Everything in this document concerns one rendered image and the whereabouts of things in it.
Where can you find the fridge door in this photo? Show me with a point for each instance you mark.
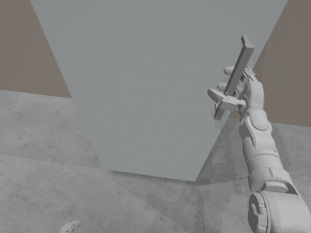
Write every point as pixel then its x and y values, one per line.
pixel 139 71

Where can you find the handle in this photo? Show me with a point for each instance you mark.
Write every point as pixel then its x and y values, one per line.
pixel 237 72

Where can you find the right robot hand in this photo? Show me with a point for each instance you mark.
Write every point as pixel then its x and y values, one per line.
pixel 252 94

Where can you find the left robot hand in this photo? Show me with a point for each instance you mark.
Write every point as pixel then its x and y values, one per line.
pixel 71 227

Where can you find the robot right upper arm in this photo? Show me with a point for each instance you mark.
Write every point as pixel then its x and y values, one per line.
pixel 278 212

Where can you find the right robot forearm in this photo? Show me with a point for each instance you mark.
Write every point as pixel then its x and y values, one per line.
pixel 266 172

